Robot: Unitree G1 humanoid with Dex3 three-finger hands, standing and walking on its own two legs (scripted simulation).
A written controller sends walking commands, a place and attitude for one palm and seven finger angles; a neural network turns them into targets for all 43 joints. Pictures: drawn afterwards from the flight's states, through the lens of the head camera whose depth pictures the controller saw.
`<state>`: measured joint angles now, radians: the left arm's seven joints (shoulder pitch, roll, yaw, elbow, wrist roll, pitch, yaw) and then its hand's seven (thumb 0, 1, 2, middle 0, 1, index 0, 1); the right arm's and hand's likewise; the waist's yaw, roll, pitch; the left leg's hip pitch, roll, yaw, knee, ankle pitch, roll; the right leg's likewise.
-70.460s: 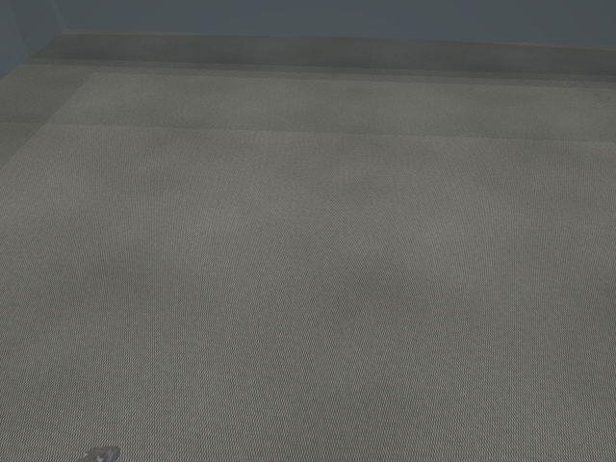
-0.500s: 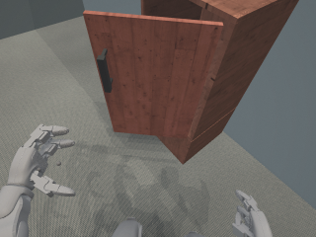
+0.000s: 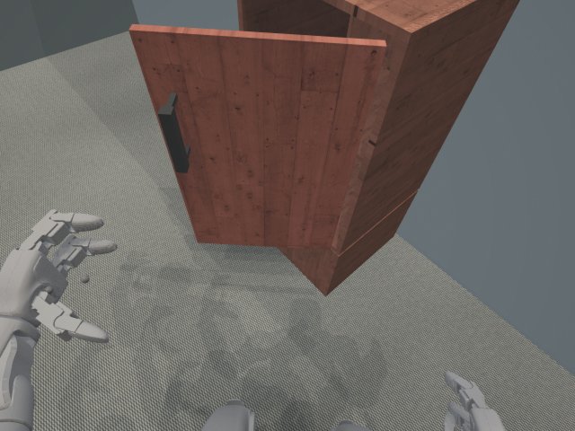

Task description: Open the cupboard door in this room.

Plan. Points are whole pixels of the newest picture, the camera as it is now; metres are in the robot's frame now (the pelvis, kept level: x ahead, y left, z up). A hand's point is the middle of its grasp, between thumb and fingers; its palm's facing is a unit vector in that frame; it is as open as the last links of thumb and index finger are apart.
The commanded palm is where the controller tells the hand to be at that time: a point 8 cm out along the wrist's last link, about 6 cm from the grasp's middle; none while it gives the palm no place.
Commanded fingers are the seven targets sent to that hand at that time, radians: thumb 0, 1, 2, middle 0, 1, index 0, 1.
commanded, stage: raise the hand with hooked fingers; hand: left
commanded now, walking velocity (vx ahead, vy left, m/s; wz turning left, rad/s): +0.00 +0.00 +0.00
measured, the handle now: (177, 134) +0.58 +0.23 +0.04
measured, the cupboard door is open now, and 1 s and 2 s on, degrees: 46 46 46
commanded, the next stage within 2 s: move the hooked fingers beside the handle in 0.28 s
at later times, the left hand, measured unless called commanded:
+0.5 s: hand (87, 277) +0.29 +0.27 +0.06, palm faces +0.03 -1.00 -0.03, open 14.0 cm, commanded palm +0.28 +0.32 +0.06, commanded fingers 0.00 -0.50 0.30 -0.30 -1.20 -0.30 -1.20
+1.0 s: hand (104, 217) +0.38 +0.28 +0.06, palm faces +0.01 -1.00 -0.01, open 14.0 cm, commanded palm +0.36 +0.33 +0.05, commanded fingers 0.00 -0.50 0.30 -0.30 -1.20 -0.30 -1.20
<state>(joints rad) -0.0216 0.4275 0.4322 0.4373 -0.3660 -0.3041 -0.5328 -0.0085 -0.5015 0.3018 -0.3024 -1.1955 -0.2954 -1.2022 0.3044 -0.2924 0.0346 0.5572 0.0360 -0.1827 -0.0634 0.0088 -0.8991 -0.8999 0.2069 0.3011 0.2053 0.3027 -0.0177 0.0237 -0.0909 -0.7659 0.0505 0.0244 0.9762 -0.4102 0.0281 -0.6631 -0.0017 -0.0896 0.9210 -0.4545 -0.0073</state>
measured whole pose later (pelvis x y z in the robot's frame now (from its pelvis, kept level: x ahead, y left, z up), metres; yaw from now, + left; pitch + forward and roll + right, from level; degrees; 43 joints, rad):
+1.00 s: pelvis +0.00 +0.00 -0.01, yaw -1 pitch +16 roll -3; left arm -0.45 0.55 0.51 0.86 -0.28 -0.35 -0.56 -0.01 -0.50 0.30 -0.30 -1.20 -0.30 -1.20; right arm 0.34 -0.29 0.04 0.60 0.03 -0.10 -0.06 0.01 -0.90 -0.90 0.21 0.30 0.21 0.30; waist -0.06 0.02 -0.10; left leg -0.90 0.07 0.03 1.05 -0.43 0.03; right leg -0.80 0.01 -0.08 0.99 -0.47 -0.01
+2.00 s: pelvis +0.00 +0.01 -0.04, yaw -4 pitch +26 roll -7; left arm -1.06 0.91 0.56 1.32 -0.06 -0.30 -0.51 -0.01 -0.50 0.30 -0.30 -1.20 -0.30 -1.20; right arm 0.39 -0.30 0.10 0.60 0.00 0.06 -0.05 0.00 -0.90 -0.90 0.21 0.30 0.21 0.30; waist -0.22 0.03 -0.08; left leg -1.19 0.09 0.00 1.19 -0.47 0.05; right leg -1.06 0.04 -0.10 1.08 -0.48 0.01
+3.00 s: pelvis +0.00 +0.02 -0.04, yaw -4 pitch +27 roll -8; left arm -1.03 0.88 0.55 1.26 -0.08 -0.30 -0.51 -0.01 -0.50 0.30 -0.30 -1.20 -0.30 -1.20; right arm 0.37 -0.29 0.10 0.60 -0.01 0.08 -0.04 0.00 -0.90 -0.90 0.21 0.30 0.21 0.30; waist -0.21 0.03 -0.08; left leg -1.21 0.09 -0.01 1.20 -0.48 0.05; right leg -1.07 0.04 -0.11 1.08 -0.48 0.01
